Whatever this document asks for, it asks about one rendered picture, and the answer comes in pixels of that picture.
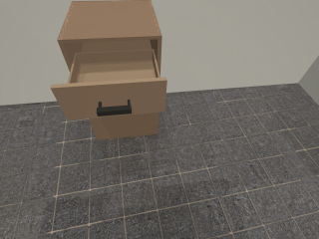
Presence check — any cabinet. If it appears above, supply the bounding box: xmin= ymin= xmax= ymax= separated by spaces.
xmin=57 ymin=0 xmax=162 ymax=140

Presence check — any drawer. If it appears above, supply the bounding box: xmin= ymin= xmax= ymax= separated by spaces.
xmin=50 ymin=49 xmax=167 ymax=120

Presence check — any handle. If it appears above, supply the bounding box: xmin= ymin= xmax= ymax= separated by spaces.
xmin=96 ymin=100 xmax=132 ymax=117

